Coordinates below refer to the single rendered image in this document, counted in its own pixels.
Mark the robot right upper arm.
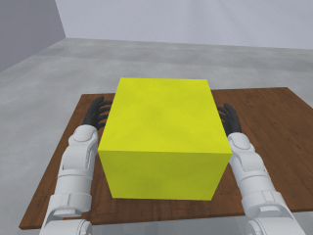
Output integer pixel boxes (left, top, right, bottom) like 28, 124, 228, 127
246, 217, 304, 235

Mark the right robot forearm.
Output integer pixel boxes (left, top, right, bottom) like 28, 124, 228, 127
227, 132, 306, 235

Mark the table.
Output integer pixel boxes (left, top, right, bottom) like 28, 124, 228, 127
19, 87, 313, 230

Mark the carton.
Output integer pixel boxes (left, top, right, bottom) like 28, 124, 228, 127
97, 77, 233, 201

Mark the robot left hand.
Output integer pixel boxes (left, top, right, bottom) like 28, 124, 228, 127
82, 96, 113, 130

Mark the robot left upper arm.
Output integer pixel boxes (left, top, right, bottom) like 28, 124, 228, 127
41, 219, 93, 235

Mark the robot right hand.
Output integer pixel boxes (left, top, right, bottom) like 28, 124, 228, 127
216, 103, 242, 137

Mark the left robot forearm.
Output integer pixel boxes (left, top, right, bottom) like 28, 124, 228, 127
39, 124, 99, 235

